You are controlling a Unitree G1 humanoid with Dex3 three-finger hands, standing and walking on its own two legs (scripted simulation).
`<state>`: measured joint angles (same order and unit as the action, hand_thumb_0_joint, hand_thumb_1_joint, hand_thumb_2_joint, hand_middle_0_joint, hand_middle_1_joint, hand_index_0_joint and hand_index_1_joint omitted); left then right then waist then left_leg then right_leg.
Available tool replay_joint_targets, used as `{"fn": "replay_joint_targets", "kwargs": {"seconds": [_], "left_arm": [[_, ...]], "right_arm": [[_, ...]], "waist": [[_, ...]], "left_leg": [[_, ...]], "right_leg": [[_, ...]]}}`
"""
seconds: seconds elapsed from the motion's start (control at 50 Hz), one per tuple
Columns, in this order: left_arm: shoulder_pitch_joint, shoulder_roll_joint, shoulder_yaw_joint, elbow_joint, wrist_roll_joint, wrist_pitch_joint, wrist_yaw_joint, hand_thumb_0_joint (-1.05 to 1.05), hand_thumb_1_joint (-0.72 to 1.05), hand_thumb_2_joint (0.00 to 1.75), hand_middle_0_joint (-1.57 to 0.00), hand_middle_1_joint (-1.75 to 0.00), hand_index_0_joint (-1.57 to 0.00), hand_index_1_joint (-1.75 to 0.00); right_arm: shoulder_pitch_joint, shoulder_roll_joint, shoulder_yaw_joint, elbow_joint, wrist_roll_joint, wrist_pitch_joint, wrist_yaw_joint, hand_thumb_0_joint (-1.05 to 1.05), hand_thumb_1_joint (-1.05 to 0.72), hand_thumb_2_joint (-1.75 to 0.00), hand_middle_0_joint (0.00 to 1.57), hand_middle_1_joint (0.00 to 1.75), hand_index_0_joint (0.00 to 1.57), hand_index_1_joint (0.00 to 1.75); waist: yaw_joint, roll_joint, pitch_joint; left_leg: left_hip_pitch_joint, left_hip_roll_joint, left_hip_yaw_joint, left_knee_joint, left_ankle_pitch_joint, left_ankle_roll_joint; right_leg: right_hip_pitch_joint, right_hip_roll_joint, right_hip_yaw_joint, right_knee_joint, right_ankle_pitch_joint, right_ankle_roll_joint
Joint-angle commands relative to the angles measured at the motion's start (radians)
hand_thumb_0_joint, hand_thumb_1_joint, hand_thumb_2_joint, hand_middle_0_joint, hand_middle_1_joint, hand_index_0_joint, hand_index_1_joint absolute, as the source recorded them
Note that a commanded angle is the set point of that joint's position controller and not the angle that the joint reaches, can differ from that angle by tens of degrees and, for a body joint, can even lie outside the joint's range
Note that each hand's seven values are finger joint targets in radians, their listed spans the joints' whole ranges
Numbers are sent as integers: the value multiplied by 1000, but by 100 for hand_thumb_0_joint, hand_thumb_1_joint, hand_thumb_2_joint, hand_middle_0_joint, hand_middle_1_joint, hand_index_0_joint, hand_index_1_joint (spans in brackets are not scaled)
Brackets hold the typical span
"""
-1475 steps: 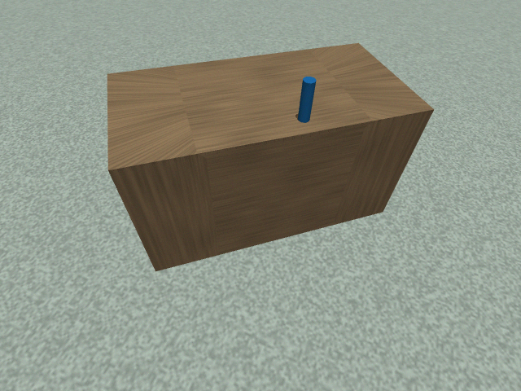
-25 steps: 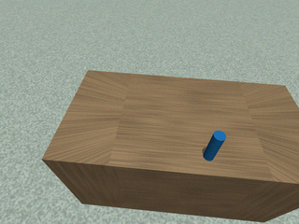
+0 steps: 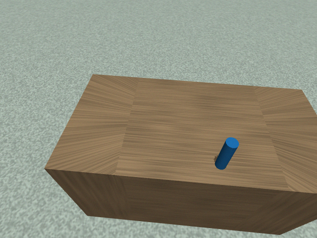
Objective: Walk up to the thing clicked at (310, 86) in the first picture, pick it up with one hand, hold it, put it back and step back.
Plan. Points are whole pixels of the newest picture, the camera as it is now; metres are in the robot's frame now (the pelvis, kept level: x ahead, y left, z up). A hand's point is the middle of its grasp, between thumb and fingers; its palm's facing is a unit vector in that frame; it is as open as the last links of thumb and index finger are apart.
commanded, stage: stand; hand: right
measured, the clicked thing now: (225, 154) +0.41 -0.21 -0.11
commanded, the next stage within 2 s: step back in 0.20 s
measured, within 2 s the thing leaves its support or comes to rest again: neither
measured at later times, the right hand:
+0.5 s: hand out of the picture +0.02 -0.26 -0.17, palm faces -0.03 +0.90 -0.43, open 7.4 cm
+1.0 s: hand out of the picture -0.05 -0.21 -0.18, palm faces +0.08 +0.93 -0.35, open 7.4 cm
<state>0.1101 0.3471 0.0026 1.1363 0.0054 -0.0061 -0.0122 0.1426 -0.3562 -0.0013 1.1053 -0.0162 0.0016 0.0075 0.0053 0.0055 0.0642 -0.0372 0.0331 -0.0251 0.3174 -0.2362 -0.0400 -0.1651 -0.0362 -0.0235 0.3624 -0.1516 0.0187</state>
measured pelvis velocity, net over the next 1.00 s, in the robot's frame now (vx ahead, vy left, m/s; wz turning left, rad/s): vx -0.14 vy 0.05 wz -0.08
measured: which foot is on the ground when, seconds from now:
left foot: down 0.00-0.98, up 1.00-1.00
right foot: down 0.00-0.52, up 0.54-0.90, down 0.92-1.00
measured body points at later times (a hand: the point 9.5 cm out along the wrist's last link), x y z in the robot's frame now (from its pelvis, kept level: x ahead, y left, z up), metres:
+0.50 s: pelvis -0.06 +0.04 -0.03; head +0.01 +0.05 +0.42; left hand +0.08 +0.35 -0.15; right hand +0.02 -0.30 -0.14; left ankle -0.10 +0.15 -0.74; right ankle +0.03 -0.13 -0.75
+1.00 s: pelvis -0.14 +0.05 -0.02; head -0.08 +0.04 +0.42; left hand -0.01 +0.35 -0.14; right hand -0.06 -0.26 -0.16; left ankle -0.11 +0.16 -0.74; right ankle -0.14 -0.05 -0.75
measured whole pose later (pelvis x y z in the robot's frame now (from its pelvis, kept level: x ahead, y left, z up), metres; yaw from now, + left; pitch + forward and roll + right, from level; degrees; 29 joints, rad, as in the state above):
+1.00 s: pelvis -0.14 +0.05 -0.02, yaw -5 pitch -3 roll -1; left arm 0.13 0.35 0.05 0.88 0.03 0.04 0.00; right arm 0.11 -0.37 -0.05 0.87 0.00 0.06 -0.02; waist -0.02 0.05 0.20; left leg -0.34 0.01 0.01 0.77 -0.40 0.03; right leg -0.24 0.07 0.03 0.64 -0.34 -0.04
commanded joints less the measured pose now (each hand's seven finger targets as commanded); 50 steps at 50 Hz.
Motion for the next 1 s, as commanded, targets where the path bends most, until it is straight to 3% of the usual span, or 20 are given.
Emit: {"fn": "replay_joint_targets", "kwargs": {"seconds": [0.0,0.16,0.18,0.24,0.28,0.32,0.34,0.46,0.48,0.5,0.52,0.56,0.6,0.62,0.78,0.86,0.9,0.92,0.96,0.98], "left_arm": [[-33,220,43,-61,3,-22,17,0,90,90,-20,-30,-20,-30],[-37,221,42,-60,1,-22,17,0,90,90,-20,-30,-20,-30],[-49,277,88,-95,-9,-11,22,0,90,90,-20,-30,-20,-30],[-18,275,99,-124,-13,-1,31,0,90,90,-20,-30,-20,-30],[-38,298,110,-158,-11,7,32,0,90,90,-20,-30,-20,-30],[-79,318,118,-202,10,12,37,0,90,90,-20,-30,-20,-30],[-99,319,120,-220,21,13,37,0,90,90,-20,-30,-20,-30],[-168,286,100,-303,23,39,38,0,90,90,-20,-30,-20,-30],[-139,252,94,-311,12,51,35,0,90,90,-20,-30,-20,-30],[-126,198,85,-329,1,57,39,0,90,90,-20,-30,-20,-30],[-109,202,93,-310,4,68,48,0,90,90,-20,-30,-20,-30],[-102,226,100,-301,16,68,61,0,90,90,-20,-30,-20,-30],[-68,244,106,-282,3,67,57,0,90,90,-20,-30,-20,-30],[-27,235,103,-288,-4,65,51,0,90,90,-20,-30,-20,-30],[-55,205,103,-363,13,40,39,0,90,90,-20,-30,-20,-30],[41,193,109,-334,20,33,34,0,90,90,-20,-30,-20,-30],[100,193,115,-308,26,25,34,0,90,90,-20,-30,-20,-30],[94,251,130,-314,34,20,35,0,90,90,-20,-30,-20,-30],[18,356,147,-358,26,22,29,0,90,90,-20,-30,-20,-30],[8,335,146,-381,31,17,30,0,90,90,-20,-30,-20,-30]], "right_arm": [[-25,-214,-43,-54,5,-23,-16,0,-90,-90,20,30,20,30],[-21,-207,-38,-51,5,-25,-16,0,-90,-90,20,30,20,30],[-53,-269,-65,-65,11,-6,-14,0,-90,-90,20,30,20,30],[-19,-235,-68,-95,27,5,-15,0,-90,-90,20,30,20,30],[2,-224,-74,-114,28,17,-15,0,-90,-90,20,30,20,30],[28,-221,-85,-131,23,39,-11,0,-90,-90,20,30,20,30],[56,-218,-89,-136,19,47,-8,0,-90,-90,20,30,20,30],[149,-214,-105,-156,8,33,-6,0,-90,-90,20,30,20,30],[135,-245,-115,-157,-11,26,-11,0,-90,-90,20,30,20,30],[102,-333,-138,-175,-33,22,-14,0,-90,-90,20,30,20,30],[59,-356,-140,-200,-40,17,-16,0,-90,-90,20,30,20,30],[6,-388,-142,-236,-30,14,-22,0,-90,-90,20,30,20,30],[-73,-315,-126,-261,-39,9,-34,0,-90,-90,20,30,20,30],[-71,-281,-118,-265,-35,6,-41,0,-90,-90,20,30,20,30],[92,-257,-123,-269,-4,12,-58,0,-90,-90,20,30,20,30],[31,-274,-123,-300,7,20,-49,0,-90,-90,20,30,20,30],[-20,-263,-114,-313,16,25,-43,0,-90,-90,20,30,20,30],[-31,-238,-106,-325,25,24,-40,0,-90,-90,20,30,20,30],[-67,-207,-101,-329,28,35,-49,0,-90,-90,20,30,20,30],[-30,-232,-110,-314,22,40,-51,0,-90,-90,20,30,20,30]], "waist": [[1,-6,-79],[2,-6,-77],[11,-14,18],[5,-50,-83],[-1,-110,-131],[0,-209,-128],[-11,-200,-118],[-60,-180,-139],[-49,-29,-116],[-33,218,-95],[-13,153,-76],[-31,193,-68],[12,151,-64],[35,132,-74],[-60,127,-139],[-21,136,-155],[17,72,-161],[12,-38,-173],[49,-307,-60],[35,-255,-13]], "left_leg": [[-84,95,-49,-63,116,52],[-85,97,-50,-65,126,50],[-150,79,-48,45,286,79],[-127,46,-6,182,322,82],[-159,-23,29,333,182,77],[-208,-78,12,583,-284,81],[-204,-52,-30,641,-338,87],[-187,-30,3,227,-41,75],[-170,29,-85,88,117,66],[-120,196,-339,22,375,104],[-139,256,-383,32,498,160],[-228,330,-439,22,495,253],[-131,240,-267,96,541,243],[-43,175,-190,145,597,192],[199,214,-195,215,650,231],[44,205,-157,259,545,226],[-74,176,-123,309,410,183],[-209,111,-94,370,263,139],[-333,-122,-30,731,-409,52],[-337,-104,-121,859,-445,42]], "right_leg": [[82,-96,84,-48,126,-40],[87,-98,87,-41,143,-41],[17,-89,91,40,317,-45],[49,-125,105,66,438,-106],[32,-213,198,30,426,-181],[-55,-337,318,-24,341,-282],[-118,-348,313,-19,272,-296],[-118,-201,177,209,207,-158],[-169,-109,137,327,72,-116],[-321,64,77,513,-191,-63],[-364,138,164,625,-449,-48],[-346,155,247,807,-482,-41],[-392,149,267,870,-379,-41],[-436,150,252,849,-316,-42],[-365,100,146,475,-324,5],[-161,72,59,234,-229,-34],[-26,59,75,62,20,-54],[60,-27,215,109,202,-93],[-116,-341,575,-21,347,-349],[-169,-360,610,-28,344,-372]]}}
